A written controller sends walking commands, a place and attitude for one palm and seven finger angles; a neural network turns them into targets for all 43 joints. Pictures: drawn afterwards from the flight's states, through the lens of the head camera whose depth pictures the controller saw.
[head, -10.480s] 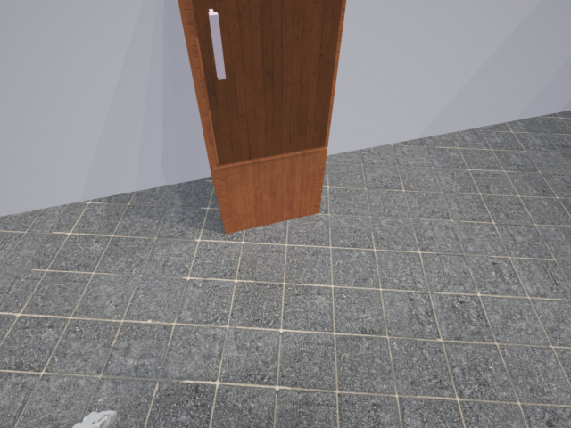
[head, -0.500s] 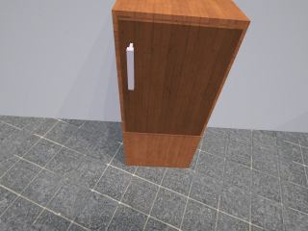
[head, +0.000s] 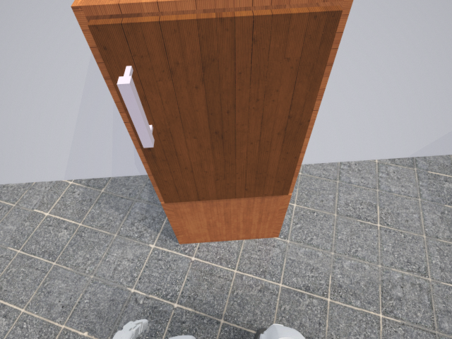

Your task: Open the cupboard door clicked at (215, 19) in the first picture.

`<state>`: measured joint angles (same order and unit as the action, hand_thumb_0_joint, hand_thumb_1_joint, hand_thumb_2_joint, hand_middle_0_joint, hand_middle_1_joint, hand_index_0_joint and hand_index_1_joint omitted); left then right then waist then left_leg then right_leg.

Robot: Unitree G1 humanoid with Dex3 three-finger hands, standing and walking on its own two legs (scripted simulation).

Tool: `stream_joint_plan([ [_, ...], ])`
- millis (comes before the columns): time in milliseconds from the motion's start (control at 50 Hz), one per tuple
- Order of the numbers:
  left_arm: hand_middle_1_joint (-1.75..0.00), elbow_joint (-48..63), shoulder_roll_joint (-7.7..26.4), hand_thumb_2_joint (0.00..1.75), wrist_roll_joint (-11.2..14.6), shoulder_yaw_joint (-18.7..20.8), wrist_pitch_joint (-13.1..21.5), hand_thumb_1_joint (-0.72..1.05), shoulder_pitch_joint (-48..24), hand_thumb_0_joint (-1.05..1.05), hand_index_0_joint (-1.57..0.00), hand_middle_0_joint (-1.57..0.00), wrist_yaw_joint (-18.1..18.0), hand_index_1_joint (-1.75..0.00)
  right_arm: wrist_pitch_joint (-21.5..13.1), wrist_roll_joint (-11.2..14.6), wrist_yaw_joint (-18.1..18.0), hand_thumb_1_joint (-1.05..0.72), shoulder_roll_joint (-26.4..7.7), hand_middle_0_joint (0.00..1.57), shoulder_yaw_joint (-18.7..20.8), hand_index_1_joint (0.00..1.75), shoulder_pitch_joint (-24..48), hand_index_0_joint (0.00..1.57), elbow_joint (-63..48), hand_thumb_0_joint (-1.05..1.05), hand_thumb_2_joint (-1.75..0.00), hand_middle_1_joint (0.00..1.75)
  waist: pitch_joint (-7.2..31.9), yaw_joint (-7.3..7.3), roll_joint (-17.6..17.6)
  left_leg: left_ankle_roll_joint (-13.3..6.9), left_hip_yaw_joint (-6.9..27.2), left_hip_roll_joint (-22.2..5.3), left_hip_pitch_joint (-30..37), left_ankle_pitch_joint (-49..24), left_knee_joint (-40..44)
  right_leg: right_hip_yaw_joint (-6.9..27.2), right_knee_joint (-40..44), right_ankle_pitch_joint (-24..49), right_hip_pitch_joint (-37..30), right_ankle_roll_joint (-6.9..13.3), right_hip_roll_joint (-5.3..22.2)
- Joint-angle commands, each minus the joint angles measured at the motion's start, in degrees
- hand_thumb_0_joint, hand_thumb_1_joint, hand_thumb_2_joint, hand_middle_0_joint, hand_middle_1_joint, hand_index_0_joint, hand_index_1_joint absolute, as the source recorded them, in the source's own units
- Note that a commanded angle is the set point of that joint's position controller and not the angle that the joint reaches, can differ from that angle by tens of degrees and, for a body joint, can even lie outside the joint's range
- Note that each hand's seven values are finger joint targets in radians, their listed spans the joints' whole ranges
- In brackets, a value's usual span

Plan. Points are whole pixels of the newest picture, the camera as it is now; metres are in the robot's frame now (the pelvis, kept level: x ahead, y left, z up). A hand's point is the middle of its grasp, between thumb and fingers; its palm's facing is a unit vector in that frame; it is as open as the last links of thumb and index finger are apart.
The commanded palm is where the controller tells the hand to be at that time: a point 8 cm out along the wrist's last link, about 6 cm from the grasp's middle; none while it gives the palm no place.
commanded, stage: come to a stop and stand still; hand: left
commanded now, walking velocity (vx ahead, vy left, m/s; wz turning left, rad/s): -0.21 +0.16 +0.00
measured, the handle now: (139, 109) +0.52 +0.18 +0.10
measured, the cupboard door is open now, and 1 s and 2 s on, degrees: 0 0 0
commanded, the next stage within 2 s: look again from close up in 1.22 s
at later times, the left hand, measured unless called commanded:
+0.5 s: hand out of the picture -0.04 +0.27 -0.16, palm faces +0.08 -0.95 -0.29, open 7.4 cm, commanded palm none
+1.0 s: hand out of the picture -0.10 +0.29 -0.16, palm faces +0.01 -0.98 -0.18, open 7.3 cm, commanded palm none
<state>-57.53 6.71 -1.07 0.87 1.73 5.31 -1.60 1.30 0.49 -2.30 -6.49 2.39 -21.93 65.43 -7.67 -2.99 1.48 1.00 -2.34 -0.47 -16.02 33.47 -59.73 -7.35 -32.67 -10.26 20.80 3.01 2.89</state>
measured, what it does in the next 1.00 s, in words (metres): walks backwards: left foot, then right foot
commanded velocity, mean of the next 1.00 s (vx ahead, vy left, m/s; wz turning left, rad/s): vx -0.01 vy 0.01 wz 0.00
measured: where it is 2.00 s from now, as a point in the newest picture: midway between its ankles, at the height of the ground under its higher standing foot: outside the picture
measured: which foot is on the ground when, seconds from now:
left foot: up 0.00-0.26, down 0.28-1.00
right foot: down 0.00-0.28, up 0.30-0.48, down 0.50-0.70, up 0.72-0.86, down 0.88-1.00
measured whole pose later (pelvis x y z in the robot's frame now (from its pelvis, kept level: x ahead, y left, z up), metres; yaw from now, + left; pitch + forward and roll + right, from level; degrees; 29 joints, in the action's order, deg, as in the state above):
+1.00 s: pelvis -0.13 +0.11 +0.01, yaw +0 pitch -1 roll +0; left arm -58.5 9.2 -1.3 1.0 -0.4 16.3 -1.2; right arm -0.6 -0.8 -1.5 -7.7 0.2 -19.8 59.7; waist -1.0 -1.1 -0.3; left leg -5.2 -4.2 3.8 -13.8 10.0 -24.5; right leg 1.1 -25.6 -11.2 13.4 -0.9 1.0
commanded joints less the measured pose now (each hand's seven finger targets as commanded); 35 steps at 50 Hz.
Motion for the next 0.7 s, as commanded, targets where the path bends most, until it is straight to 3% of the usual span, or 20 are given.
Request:
stream_joint_plan([
  [0,-0.30,2.12,11.09,0.90,-0.19,3.19,-1.27,0.90,4.52,0.00,-0.20,-0.20,-1.87,-0.30,1.46,-0.49,0.47,-0.90,-3.48,0.20,1.70,0.30,-3.13,0.20,-3.15,0.00,-0.90,0.30,11.37,1.96,-4.16,0.84,3.83,-1.39,-3.70,-3.71,-7.14,12.34,11.23,37.50,-6.28,8.59,17.21],
  [160,-0.30,4.99,12.67,0.90,-1.32,4.56,-2.89,0.90,3.01,0.00,-0.20,-0.20,-0.97,-0.30,1.22,-1.33,1.69,-0.90,-5.05,0.20,1.87,0.30,1.27,0.20,-7.65,0.00,-0.90,0.30,10.96,3.43,-14.98,0.96,0.92,-0.81,-2.10,-6.58,9.37,14.47,16.63,-2.09,-2.85,6.27,13.36],
  [180,-0.30,7.52,16.74,0.90,-1.35,4.19,-2.39,0.90,3.05,0.00,-0.20,-0.20,-3.17,-0.30,-0.26,-0.67,1.85,-0.90,-10.61,0.20,3.02,0.30,-2.78,0.20,-11.67,0.00,-0.90,0.30,25.89,-0.60,-10.97,2.13,-3.49,1.37,-2.79,-2.10,13.28,19.99,8.90,22.55,-20.25,6.48,16.25],
  [200,-0.30,8.76,16.79,0.90,-0.78,3.98,-2.42,0.90,3.02,0.00,-0.20,-0.20,-3.17,-0.30,-0.67,-0.45,1.79,-0.90,-8.81,0.20,2.22,0.30,0.52,0.20,-14.08,0.00,-0.90,0.30,21.86,0.87,-8.55,1.45,-4.30,-0.59,-1.08,-6.93,20.24,17.20,6.49,18.43,-17.63,6.61,16.87],
  [240,-0.30,8.52,12.60,0.90,-0.29,3.45,-3.57,0.90,5.40,0.00,-0.20,-0.20,-2.55,-0.30,-1.33,-1.34,1.49,-0.90,-9.55,0.20,1.83,0.30,1.55,0.20,-15.51,0.00,-0.90,0.30,16.37,0.69,0.25,0.09,-0.76,-0.57,4.85,-17.53,39.09,8.94,-1.52,-1.29,-6.41,1.21,8.08],
  [260,-0.30,8.77,9.78,0.90,0.31,2.67,-4.54,0.90,5.79,0.00,-0.20,-0.20,-1.79,-0.30,-0.98,-2.13,1.43,-0.90,-12.76,0.20,2.40,0.30,4.42,0.20,-17.22,0.00,-0.90,0.30,8.90,1.59,8.96,-3.16,9.89,-9.44,1.64,-14.57,43.74,3.48,-5.54,-13.40,2.60,-2.79,1.87],
  [280,-0.30,8.96,8.15,0.90,0.39,2.64,-5.26,0.90,6.60,0.00,-0.20,-0.20,-1.20,-0.30,-0.38,-2.70,1.06,-0.90,-15.32,0.20,2.96,0.30,9.11,0.20,-19.97,0.00,-0.90,0.30,2.08,2.75,14.00,-7.65,15.26,-15.30,-8.23,-13.34,46.43,3.38,-12.39,-16.02,4.81,-3.88,-1.87],
  [300,-0.30,9.45,8.75,0.90,0.05,3.04,-5.89,0.90,7.20,0.00,-0.20,-0.20,-0.51,-0.30,-0.33,-2.78,1.25,-0.90,-14.81,0.20,2.65,0.30,11.87,0.20,-21.96,0.00,-0.90,0.30,-0.28,3.70,10.30,-10.31,15.40,-16.49,-14.80,-5.89,48.87,6.12,-17.56,-13.26,4.08,-2.79,-0.56],
  [320,-0.30,9.20,9.32,0.90,-0.64,3.22,-6.04,0.90,6.80,0.00,-0.20,-0.20,-0.22,-0.30,-0.34,-2.58,1.10,-0.90,-13.07,0.20,2.37,0.30,13.75,0.20,-21.36,0.00,-0.90,0.30,-2.19,3.75,9.92,-8.95,11.87,-12.75,-17.33,-4.60,48.90,7.75,-20.57,-10.89,3.21,-2.77,-1.37],
  [360,-0.30,8.97,8.20,0.90,-0.22,2.99,-5.03,0.90,10.27,0.00,-0.20,-0.20,0.34,-0.30,-0.25,-2.53,1.67,-0.90,-12.88,0.20,1.73,0.30,15.56,0.20,-21.88,0.00,-0.90,0.30,-3.12,5.05,6.41,-9.13,9.78,-11.53,-19.94,-5.50,46.33,7.72,-21.58,-9.09,-0.66,-2.97,-2.16],
  [400,-0.30,8.57,8.07,0.90,-0.17,2.50,-4.15,0.90,12.87,0.00,-0.20,-0.20,0.59,-0.30,-0.39,-2.50,1.71,-0.90,-12.84,0.20,1.67,0.30,14.29,0.20,-21.33,0.00,-0.90,0.30,-3.30,5.63,0.65,-9.32,9.61,-11.20,-16.10,-5.33,43.93,6.24,-12.27,-9.05,-2.47,-2.86,-2.07],
  [440,-0.30,7.83,8.16,0.90,-0.47,2.36,-3.07,0.90,17.03,0.00,-0.20,-0.20,0.53,-0.30,-0.23,-2.25,1.42,-0.90,-12.85,0.20,1.48,0.30,11.53,0.20,-20.74,0.00,-0.90,0.30,-1.59,6.14,-4.52,-6.83,9.08,-8.89,-14.45,-1.35,37.68,6.88,1.53,-6.79,-7.64,-2.44,-2.18],
  [460,-0.30,8.02,9.77,0.90,-0.83,2.33,-2.41,0.90,17.09,0.00,-0.20,-0.20,0.28,-0.30,-0.19,-1.65,1.35,-0.90,-11.11,0.20,1.16,0.30,9.76,0.20,-20.55,0.00,-0.90,0.30,-1.74,5.01,-9.53,-4.82,6.50,-4.37,-14.07,-1.32,32.09,15.53,9.08,-12.73,-5.83,-0.79,1.00],
  [480,-0.30,8.81,11.50,0.90,-0.81,2.14,-1.77,0.90,16.07,0.00,-0.20,-0.20,0.19,-0.30,0.01,-1.09,1.41,-0.90,-9.64,0.20,0.76,0.30,7.71,0.20,-20.56,0.00,-0.90,0.30,-0.47,2.87,-13.71,-2.92,2.27,0.18,-9.52,-5.62,24.92,27.29,16.55,-22.75,0.63,2.91,8.25],
  [500,-0.30,10.06,13.04,0.90,-0.54,2.39,-1.56,0.90,12.98,0.00,-0.20,-0.20,0.03,-0.30,0.45,-1.15,1.61,-0.90,-9.37,0.20,0.97,0.30,6.13,0.20,-19.88,0.00,-0.90,0.30,2.01,0.98,-10.75,-2.19,1.74,1.06,-1.27,-9.73,19.54,30.91,22.14,-29.22,6.83,6.16,13.04],
  [560,-0.30,12.33,14.37,0.90,-0.70,3.69,-0.90,0.90,5.90,0.00,-0.20,-0.20,-0.67,-0.30,0.26,-1.22,2.00,-0.90,-11.15,0.20,1.78,0.30,2.63,0.20,-17.12,0.00,-0.90,0.30,6.89,-0.35,-13.73,-2.73,2.62,1.12,2.82,-11.45,13.60,25.00,21.72,-25.45,8.35,6.79,9.97],
  [620,-0.30,10.62,12.89,0.90,-0.69,3.62,-1.56,0.90,8.10,0.00,-0.20,-0.20,-0.81,-0.30,-0.78,-1.07,2.12,-0.90,-7.94,0.20,0.88,0.30,-1.38,0.20,-14.67,0.00,-0.90,0.30,7.67,-0.87,-8.79,-2.70,0.87,1.59,9.66,-13.18,31.88,18.37,16.45,-23.88,8.44,2.91,6.26],
  [640,-0.30,9.72,11.39,0.90,-0.42,3.17,-1.94,0.90,10.00,0.00,-0.20,-0.20,-0.69,-0.30,-1.32,-1.29,1.99,-0.90,-8.12,0.20,0.65,0.30,-1.80,0.20,-14.08,0.00,-0.90,0.30,6.82,-0.22,-2.69,-3.09,3.94,0.22,8.60,-11.49,38.27,15.70,11.28,-21.73,7.55,1.00,3.52],
  [660,-0.30,8.78,8.99,0.90,0.15,2.71,-2.00,0.90,12.94,0.00,-0.20,-0.20,-0.32,-0.30,-1.85,-1.95,1.61,-0.90,-10.03,0.20,0.90,0.30,-0.31,0.20,-14.28,0.00,-0.90,0.30,6.07,1.37,7.57,-5.20,13.82,-6.43,3.82,-5.63,44.87,11.44,4.55,-15.80,5.81,-0.99,-0.57],
  [680,-0.30,7.72,8.32,0.90,0.23,2.57,-2.04,0.90,14.67,0.00,-0.20,-0.20,-0.14,-0.30,-1.98,-1.96,1.20,-0.90,-10.98,0.20,0.98,0.30,4.07,0.20,-15.33,0.00,-0.90,0.30,4.31,3.19,12.47,-7.25,19.30,-11.22,-3.40,-0.89,49.66,7.37,-0.46,-9.23,2.33,-1.90,-2.63],
])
